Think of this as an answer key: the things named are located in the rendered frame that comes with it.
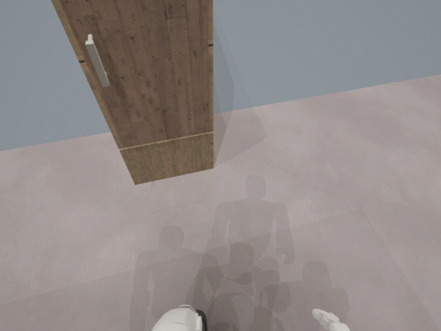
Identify left robot shin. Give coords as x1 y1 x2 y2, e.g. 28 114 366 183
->
179 305 197 313

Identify cupboard door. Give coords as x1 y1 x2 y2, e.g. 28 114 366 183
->
59 0 209 148

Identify left robot thigh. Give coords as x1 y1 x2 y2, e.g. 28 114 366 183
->
152 308 202 331

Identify handle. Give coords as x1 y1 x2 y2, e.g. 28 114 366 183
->
85 34 110 87

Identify right robot hand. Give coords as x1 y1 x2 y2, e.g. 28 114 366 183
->
312 309 350 331

